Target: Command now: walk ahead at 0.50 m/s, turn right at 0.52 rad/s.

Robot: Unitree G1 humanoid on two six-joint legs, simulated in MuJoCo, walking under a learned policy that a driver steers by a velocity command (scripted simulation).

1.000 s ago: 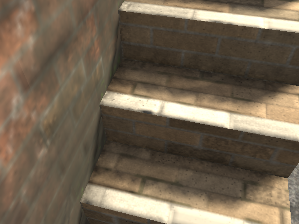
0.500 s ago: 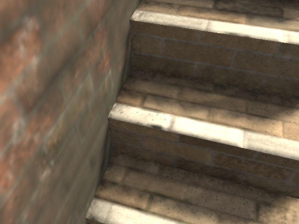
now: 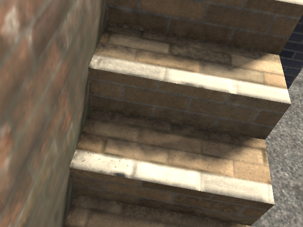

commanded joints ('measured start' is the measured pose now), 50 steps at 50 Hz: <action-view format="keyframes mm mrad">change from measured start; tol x32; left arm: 1 148 57 8 -72 -41 21 19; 50 122 -42 -23 123 -54 -21 -44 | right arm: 1 -230 -159 -15 -153 10 -10 -14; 25 -491 108 88 -531 31 35 51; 30 82 -106 0 -294 -13 52 12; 34 -357 -38 9 -224 76 87 2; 50 8 -87 -8 -87 25 96 -27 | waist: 1 132 381 -7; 9 8 -223 -122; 29 -152 -184 -312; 31 -127 472 -443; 50 -106 259 -82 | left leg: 1 -135 77 55 -528 287 91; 6 203 32 106 -47 872 172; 8 -209 -55 -6 660 155 166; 10 -529 -149 -176 1086 80 37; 19 -1009 -214 -129 1717 -27 137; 23 -939 -181 -100 1364 -20 130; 28 -28 -241 25 371 14 162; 31 105 106 -929 -427 441 301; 34 -284 5 -751 -298 -299 305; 50 61 -115 -339 28 414 197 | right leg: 1 377 -101 -156 -538 -130 -16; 7 697 -24 -230 -1435 -157 -161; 9 865 -317 515 -1364 200 -334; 10 793 -430 652 -1463 -216 -381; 26 475 -269 106 -1573 366 -140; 29 770 -241 -5 -1212 1206 -82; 31 553 -19 -32 -546 -106 54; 35 308 0 37 58 13 58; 46 455 -109 -234 -1109 -286 -33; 50 584 -126 -292 -1686 129 -65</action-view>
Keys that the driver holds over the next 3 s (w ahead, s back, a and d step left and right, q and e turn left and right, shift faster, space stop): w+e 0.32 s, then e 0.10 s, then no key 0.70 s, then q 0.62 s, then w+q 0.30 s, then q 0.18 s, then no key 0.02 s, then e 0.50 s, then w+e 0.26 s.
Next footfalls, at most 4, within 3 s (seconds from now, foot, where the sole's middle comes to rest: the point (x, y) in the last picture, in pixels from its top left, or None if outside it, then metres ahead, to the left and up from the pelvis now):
0.14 right None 0.10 -0.15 -0.73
0.58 left None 0.36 0.06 -0.54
1.12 right None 0.09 -0.15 -0.73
1.28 left None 0.28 0.00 -0.54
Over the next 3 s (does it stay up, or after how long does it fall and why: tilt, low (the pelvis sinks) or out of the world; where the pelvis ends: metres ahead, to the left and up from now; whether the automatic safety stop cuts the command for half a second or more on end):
stays up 0.54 -0.04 0.42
